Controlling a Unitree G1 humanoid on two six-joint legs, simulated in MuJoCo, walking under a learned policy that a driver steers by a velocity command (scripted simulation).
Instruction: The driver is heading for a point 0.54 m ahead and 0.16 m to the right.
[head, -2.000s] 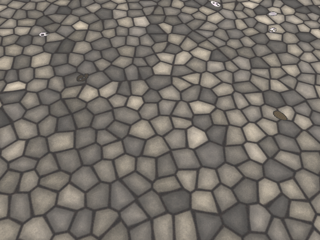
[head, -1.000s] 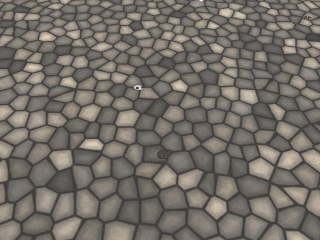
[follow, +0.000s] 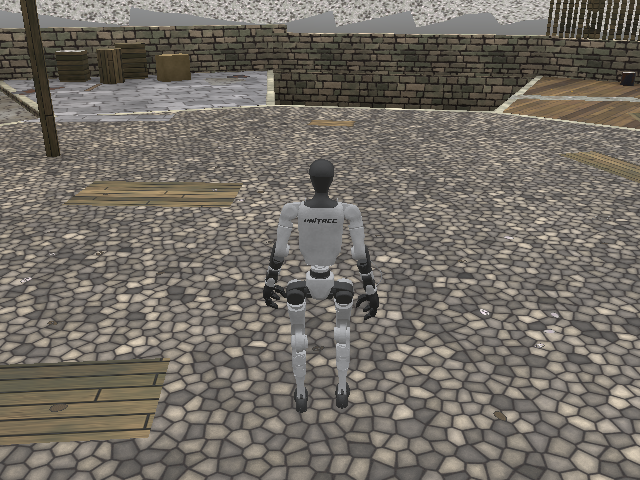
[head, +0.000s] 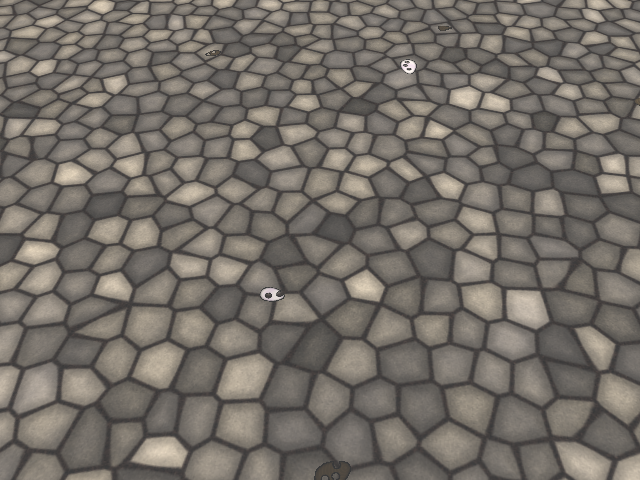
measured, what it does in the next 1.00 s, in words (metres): walks ahead: right foot, then left foot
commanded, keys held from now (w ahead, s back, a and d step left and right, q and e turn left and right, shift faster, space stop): w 0.50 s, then w+e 0.32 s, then no key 0.18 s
